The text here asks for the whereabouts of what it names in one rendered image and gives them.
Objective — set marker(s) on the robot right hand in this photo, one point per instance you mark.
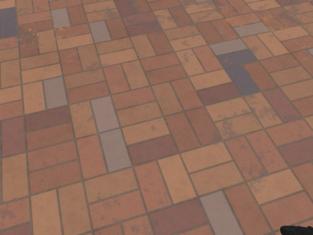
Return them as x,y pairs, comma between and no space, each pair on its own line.
296,230

